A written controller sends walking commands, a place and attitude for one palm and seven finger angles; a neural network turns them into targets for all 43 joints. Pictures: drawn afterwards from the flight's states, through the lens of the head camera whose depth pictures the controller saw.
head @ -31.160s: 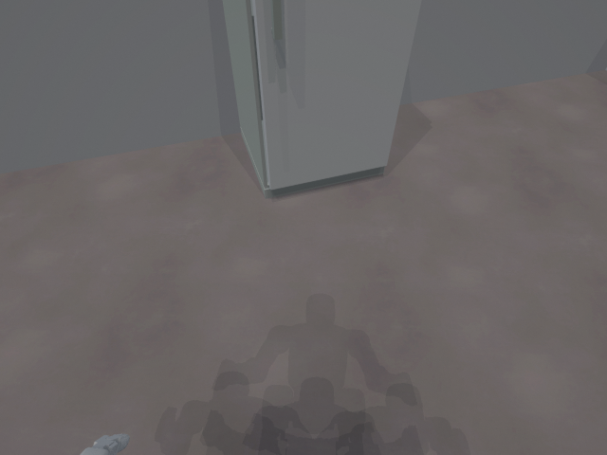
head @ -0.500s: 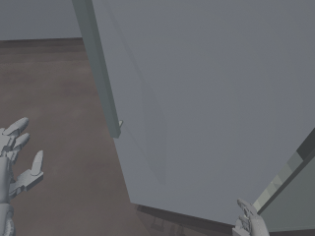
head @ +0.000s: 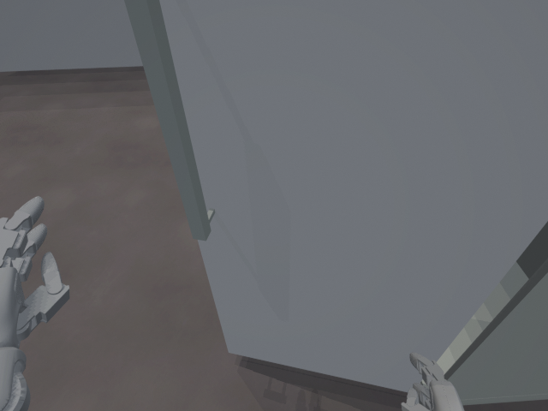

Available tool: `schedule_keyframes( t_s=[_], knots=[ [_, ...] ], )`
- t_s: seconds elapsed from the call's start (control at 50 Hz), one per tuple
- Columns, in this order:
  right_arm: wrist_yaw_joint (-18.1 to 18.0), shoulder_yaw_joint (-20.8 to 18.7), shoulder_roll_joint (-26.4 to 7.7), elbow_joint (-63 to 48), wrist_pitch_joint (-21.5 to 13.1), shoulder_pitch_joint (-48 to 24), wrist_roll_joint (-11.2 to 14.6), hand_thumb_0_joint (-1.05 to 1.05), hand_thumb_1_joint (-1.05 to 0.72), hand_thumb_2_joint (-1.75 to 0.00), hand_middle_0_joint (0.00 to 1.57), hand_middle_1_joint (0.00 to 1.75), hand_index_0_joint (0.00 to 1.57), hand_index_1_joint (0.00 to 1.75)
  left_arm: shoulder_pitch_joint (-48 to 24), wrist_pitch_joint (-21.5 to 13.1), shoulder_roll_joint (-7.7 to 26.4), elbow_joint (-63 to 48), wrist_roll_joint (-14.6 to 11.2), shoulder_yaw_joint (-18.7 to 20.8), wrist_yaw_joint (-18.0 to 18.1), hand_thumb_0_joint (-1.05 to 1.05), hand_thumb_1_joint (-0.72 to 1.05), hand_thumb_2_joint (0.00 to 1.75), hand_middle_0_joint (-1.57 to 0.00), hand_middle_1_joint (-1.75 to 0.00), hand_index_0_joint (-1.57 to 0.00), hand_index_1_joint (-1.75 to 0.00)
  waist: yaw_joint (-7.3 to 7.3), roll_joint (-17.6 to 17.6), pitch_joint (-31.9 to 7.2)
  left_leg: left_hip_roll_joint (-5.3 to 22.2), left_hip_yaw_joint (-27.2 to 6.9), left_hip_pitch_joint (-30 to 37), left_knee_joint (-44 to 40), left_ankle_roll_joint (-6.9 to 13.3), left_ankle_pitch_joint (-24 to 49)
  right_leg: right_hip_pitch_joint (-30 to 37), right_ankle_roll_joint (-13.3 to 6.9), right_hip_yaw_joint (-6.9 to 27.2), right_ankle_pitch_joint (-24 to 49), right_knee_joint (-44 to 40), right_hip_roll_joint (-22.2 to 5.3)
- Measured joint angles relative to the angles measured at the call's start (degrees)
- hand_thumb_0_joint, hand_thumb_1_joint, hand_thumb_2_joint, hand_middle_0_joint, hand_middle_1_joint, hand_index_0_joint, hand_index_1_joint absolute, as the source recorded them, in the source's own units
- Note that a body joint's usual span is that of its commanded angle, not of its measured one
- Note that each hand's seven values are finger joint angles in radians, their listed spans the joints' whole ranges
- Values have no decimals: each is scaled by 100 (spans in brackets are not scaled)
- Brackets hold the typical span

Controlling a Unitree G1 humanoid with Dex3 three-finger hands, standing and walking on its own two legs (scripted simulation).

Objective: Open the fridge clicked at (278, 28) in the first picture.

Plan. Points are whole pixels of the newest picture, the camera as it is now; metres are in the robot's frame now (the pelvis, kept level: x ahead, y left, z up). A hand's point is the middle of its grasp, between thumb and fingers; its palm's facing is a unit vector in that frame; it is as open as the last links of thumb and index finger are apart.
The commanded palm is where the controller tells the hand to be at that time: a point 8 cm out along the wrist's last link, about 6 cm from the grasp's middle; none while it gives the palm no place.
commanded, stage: step back with the hand held close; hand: left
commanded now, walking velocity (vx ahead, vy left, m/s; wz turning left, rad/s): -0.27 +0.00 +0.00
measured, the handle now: (184, 128) +0.43 +0.20 +0.22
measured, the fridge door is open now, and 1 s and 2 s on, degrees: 74 74 74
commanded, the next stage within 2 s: stop stepping back and stand still in 1.20 s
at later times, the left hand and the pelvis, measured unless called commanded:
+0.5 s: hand out of the picture +0.12 +0.33 +0.16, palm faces +0.47 -0.76 -0.45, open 7.4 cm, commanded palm +0.05 +0.35 +0.17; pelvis -0.08 +0.05 -0.01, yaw +3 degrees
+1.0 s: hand out of the picture +0.00 +0.34 +0.16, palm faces +0.54 -0.76 -0.35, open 7.4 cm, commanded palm -0.06 +0.37 +0.17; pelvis -0.17 +0.06 -0.02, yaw +5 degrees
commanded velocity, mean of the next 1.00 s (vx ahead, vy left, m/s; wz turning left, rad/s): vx -0.31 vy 0.00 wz -0.06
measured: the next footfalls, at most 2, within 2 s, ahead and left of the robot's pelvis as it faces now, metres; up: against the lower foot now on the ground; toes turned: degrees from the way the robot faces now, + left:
left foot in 0.96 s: -0.05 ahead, +0.14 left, +0.00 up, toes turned +5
right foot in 1.36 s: -0.37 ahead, -0.07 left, +0.00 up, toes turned -6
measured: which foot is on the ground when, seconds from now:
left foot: down 0.00-0.84, up 0.86-0.94, down 0.96-1.00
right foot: down 0.00-0.98, up 1.00-1.00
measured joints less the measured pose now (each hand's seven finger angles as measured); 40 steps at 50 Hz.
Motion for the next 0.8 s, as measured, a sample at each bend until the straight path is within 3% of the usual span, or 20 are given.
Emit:
schedule_keyframes(
  t_s=[0.1, 0.2, 0.32, 0.42, 0.54, 0.6, 0.68, 0.74, 0.8],
  knots=[
    [41, -29, -68, -178, 321, -151, 23, 1, -90, -90, 20, 30, 20, 30, -117, -245, 118, -79, 74, 138, 27, 1, 89, 90, -21, -30, -21, -30, -191, -16, -3, 43, -91, -539, 303, 33, -12, -384, 43, -81, 123, 25, 42],
    [42, -106, -86, -492, 574, -236, 71, 1, -90, -90, 20, 30, 20, 30, 349, -292, 237, -430, 50, 116, 32, 1, 89, 90, -21, -30, -21, -30, -358, -142, 70, -10, 12, -875, 362, 131, 88, -780, 121, 19, 231, 143, -27],
    [-24, -136, -43, -682, 656, -135, 107, 1, -90, -90, 20, 30, 20, 30, 765, -394, 540, -828, 11, 227, 70, 1, 89, 90, -22, -30, -22, -30, -378, -317, 129, -94, 92, -1140, 463, 267, 193, -1074, 230, 95, 350, 278, -123],
    [-41, -85, 23, -718, 521, -21, 114, 1, -90, -90, 20, 30, 20, 30, 590, -578, 663, -866, 79, 482, 149, 1, 89, 90, -22, -30, -22, -30, -342, -394, 165, -170, 59, -1348, 633, 375, 276, -1287, 220, 180, 352, 589, -149],
    [17, -42, 83, -630, 251, 103, 120, 1, -90, -90, 20, 30, 20, 30, 350, -807, 439, -699, 217, 609, 178, 1, 89, 90, -22, -30, -21, -30, -347, -289, 12, -290, -166, -1829, 922, 433, 375, -1311, 146, 475, -178, 890, 23],
    [57, -41, 102, -517, 148, 32, 96, 1, -90, -90, 21, 30, 20, 30, 410, -888, 280, -717, 212, 562, 175, 1, 89, 90, -21, -30, -21, -30, -276, -185, 80, -225, -206, -1947, 938, 408, 495, -1403, 276, 460, 48, 842, 91],
    [47, -23, 154, -382, 27, 22, 67, 1, -90, -90, 21, 30, 20, 30, 435, -961, 206, -794, 251, 385, 158, 1, 89, 90, -21, -30, -21, -30, -203, -197, 115, -192, -225, -1965, 845, 393, 543, -1438, 222, 485, 75, 800, 162],
    [13, -36, 186, -390, -65, 37, 45, 1, -90, -90, 21, 30, 20, 30, 256, -1019, 260, -766, 319, 359, 147, 1, 89, 90, -21, -30, -21, -30, -262, -206, 145, -193, -277, -2003, 760, 409, 534, -1499, 96, 570, -207, 901, 281],
    [24, -64, 200, -429, -120, 26, 36, 1, -90, -90, 21, 30, 20, 30, 127, -1070, 438, -801, 301, 473, 154, 1, 89, 90, -22, -30, -22, -30, -354, -245, 189, -200, -269, -2062, 710, 366, 651, -1520, 54, 625, 176, 849, 329]
  ],
)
